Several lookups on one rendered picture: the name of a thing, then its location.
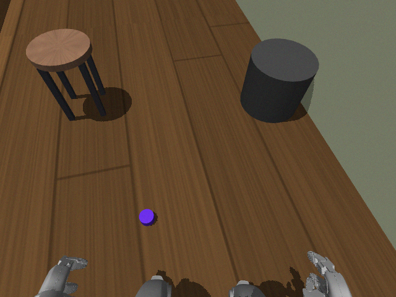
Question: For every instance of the right robot hand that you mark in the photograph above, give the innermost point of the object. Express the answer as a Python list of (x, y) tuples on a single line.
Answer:
[(333, 285)]

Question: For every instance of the stool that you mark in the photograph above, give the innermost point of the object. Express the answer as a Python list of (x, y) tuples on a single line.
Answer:
[(61, 50)]

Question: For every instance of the left robot hand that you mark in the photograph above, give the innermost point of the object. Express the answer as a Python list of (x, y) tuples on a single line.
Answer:
[(56, 278)]

